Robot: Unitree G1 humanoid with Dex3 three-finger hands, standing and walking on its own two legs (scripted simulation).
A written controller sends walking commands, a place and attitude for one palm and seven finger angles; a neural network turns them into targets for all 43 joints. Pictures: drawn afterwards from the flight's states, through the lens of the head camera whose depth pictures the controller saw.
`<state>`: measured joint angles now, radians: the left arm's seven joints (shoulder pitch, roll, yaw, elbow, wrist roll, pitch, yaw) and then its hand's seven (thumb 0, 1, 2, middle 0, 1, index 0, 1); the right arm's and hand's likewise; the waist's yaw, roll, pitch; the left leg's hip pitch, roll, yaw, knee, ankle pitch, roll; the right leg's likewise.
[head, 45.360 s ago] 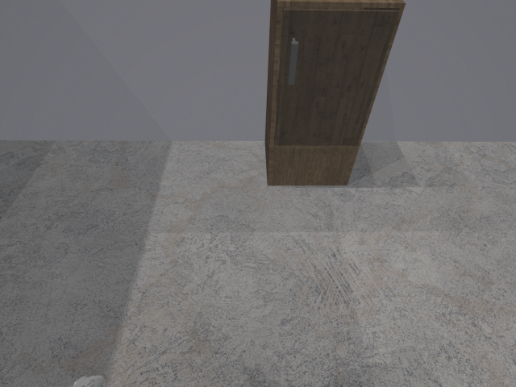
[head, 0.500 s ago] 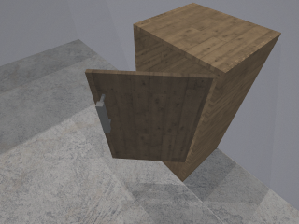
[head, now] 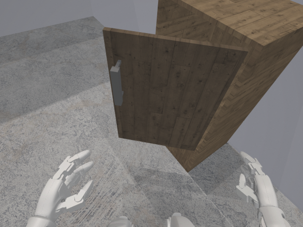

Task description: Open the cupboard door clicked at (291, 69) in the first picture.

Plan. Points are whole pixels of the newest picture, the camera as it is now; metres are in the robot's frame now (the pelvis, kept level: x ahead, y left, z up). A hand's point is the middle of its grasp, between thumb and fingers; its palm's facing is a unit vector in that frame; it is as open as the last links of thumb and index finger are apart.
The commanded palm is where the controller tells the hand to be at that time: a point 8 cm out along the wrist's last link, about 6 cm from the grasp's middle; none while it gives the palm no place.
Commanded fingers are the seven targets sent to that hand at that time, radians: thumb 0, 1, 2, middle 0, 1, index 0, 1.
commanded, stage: raise the hand with hooked fingers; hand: left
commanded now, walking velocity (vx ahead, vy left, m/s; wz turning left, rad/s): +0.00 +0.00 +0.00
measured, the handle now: (118, 83) +0.55 +0.16 +0.03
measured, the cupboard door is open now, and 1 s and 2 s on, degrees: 45 45 45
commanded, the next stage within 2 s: move the hooked fingers beside the handle in 1.68 s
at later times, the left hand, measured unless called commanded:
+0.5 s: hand (54, 170) +0.23 +0.25 +0.04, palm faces -0.01 -1.00 -0.06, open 11.6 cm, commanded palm +0.21 +0.29 +0.04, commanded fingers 0.00 -0.20 0.43 -0.28 -1.00 -0.28 -1.00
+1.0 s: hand (50, 155) +0.27 +0.27 +0.04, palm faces -0.08 -1.00 -0.06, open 13.9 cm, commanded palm +0.25 +0.33 +0.05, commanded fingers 0.00 -0.50 0.30 -0.30 -1.20 -0.30 -1.20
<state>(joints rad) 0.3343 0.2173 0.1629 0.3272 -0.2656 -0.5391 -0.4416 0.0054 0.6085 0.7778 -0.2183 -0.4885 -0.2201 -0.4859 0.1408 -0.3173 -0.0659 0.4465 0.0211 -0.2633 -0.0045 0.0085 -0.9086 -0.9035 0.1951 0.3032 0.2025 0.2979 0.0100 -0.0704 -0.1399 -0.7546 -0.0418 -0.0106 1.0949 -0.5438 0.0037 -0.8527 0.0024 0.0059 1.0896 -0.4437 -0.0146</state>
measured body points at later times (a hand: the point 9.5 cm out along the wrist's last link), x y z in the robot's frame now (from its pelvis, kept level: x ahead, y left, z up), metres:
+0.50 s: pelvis -0.01 +0.03 -0.01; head +0.07 +0.03 +0.43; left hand +0.23 +0.30 +0.05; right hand +0.14 -0.21 -0.10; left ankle +0.00 +0.12 -0.66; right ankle +0.05 -0.11 -0.66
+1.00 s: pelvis +0.01 +0.02 +0.00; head +0.08 +0.03 +0.44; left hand +0.27 +0.33 +0.05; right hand +0.20 -0.22 -0.08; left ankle +0.00 +0.12 -0.66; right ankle +0.05 -0.11 -0.66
